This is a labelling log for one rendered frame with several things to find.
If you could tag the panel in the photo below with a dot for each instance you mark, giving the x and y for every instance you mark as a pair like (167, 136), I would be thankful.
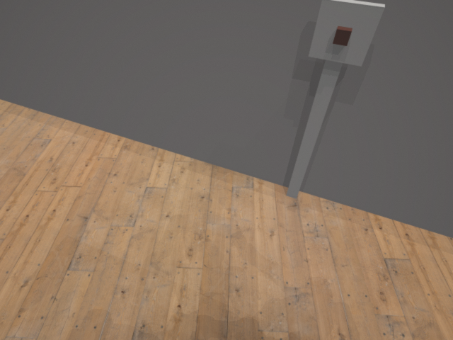
(363, 17)

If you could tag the button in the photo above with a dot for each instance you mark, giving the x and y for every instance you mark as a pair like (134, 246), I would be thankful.
(342, 36)

